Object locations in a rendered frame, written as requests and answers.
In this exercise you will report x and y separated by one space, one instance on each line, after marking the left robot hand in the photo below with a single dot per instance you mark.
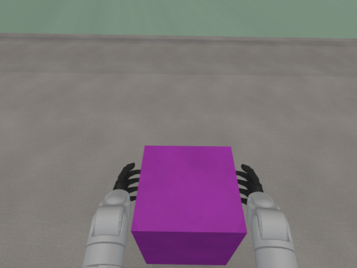
123 180

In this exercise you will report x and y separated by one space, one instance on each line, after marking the robot right forearm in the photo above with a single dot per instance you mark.
271 236

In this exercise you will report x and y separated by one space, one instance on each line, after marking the carton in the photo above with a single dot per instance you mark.
188 209

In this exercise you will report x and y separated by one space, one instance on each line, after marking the right robot hand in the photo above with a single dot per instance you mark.
252 183

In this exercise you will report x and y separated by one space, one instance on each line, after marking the robot left forearm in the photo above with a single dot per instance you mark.
108 232

